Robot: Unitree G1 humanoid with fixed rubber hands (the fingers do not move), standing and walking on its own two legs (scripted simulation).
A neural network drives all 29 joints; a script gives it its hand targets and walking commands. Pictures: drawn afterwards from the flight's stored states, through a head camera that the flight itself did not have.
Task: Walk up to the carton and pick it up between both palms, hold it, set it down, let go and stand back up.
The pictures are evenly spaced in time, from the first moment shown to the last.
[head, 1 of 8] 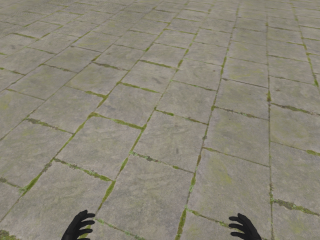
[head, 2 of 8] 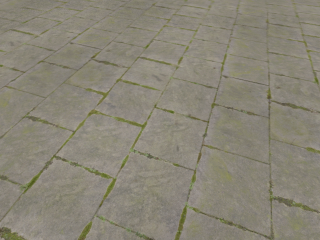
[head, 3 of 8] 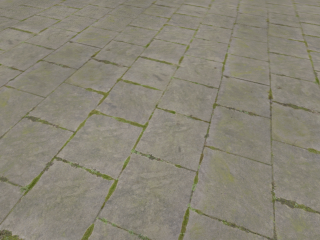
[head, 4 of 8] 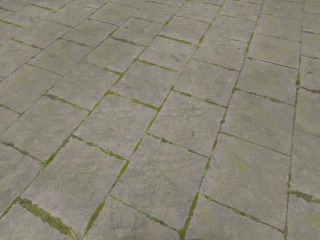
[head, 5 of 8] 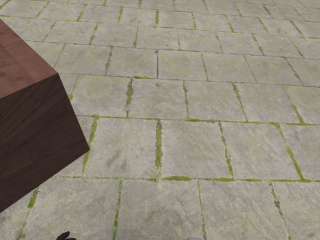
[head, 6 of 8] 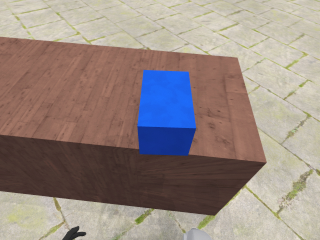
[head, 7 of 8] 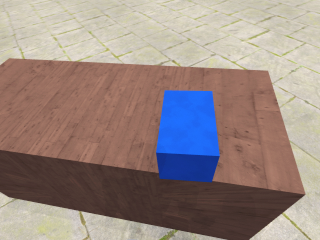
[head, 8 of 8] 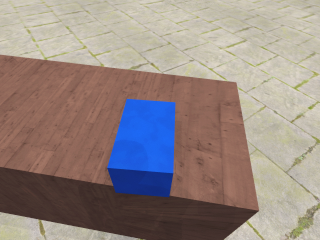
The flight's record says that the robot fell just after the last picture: no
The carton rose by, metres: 0.00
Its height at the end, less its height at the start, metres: +0.00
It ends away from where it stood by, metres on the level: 0.00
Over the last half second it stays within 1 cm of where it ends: yes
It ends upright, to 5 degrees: yes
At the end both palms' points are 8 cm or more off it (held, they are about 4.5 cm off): yes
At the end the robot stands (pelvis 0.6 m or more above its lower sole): yes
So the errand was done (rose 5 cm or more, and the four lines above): no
